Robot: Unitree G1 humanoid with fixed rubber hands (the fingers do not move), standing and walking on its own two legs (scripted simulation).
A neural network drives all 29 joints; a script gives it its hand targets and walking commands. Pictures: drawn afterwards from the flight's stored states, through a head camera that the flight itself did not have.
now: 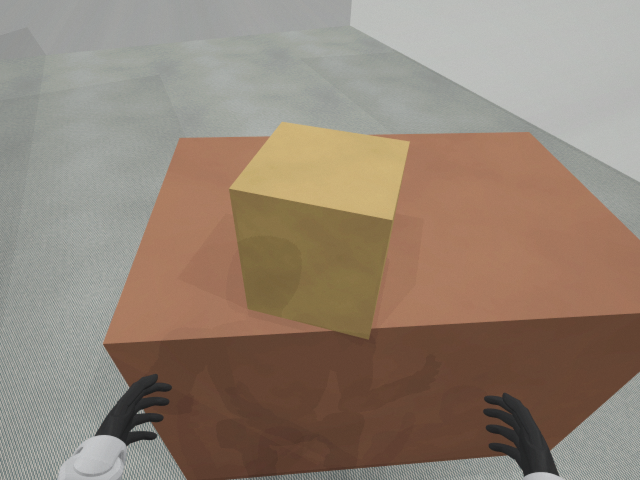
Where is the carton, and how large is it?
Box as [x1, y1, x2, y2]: [229, 122, 409, 339]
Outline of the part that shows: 281,122 229,188 247,307 249,309 368,339 409,141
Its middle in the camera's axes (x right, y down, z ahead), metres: +0.01 -0.01 +0.63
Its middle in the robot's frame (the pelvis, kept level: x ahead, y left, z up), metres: +0.49 -0.01 +0.06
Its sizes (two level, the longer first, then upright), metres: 0.210 0.200 0.250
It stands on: a pedestal, 0.68 m high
